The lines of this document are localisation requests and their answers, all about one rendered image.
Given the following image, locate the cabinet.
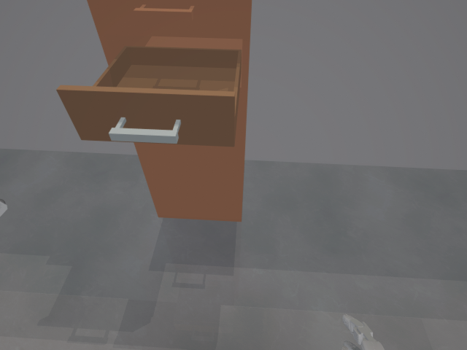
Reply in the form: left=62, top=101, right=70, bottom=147
left=87, top=0, right=252, bottom=222

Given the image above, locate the robot right hand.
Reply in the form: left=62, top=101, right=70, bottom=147
left=341, top=314, right=384, bottom=350

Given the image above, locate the drawer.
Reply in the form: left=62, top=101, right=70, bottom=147
left=56, top=46, right=242, bottom=147

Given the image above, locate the handle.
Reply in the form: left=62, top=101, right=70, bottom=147
left=109, top=117, right=181, bottom=144
left=134, top=8, right=193, bottom=21

